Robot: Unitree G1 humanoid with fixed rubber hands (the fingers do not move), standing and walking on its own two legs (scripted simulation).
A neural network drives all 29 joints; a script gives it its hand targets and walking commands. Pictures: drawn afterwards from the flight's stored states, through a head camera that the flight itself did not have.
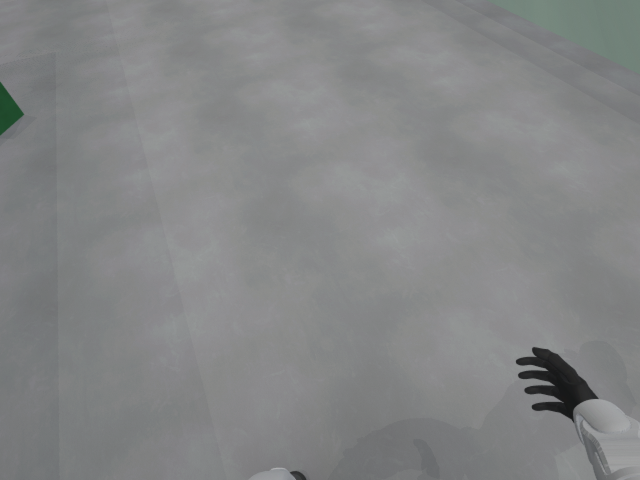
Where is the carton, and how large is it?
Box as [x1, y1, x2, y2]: [0, 82, 23, 134]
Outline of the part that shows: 0,82 0,134 23,114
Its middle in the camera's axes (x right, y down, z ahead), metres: -1.91 -0.73 +2.18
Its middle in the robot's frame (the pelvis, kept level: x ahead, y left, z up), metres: +1.87 +2.12 -0.63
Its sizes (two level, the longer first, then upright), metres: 0.210 0.200 0.250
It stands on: the floor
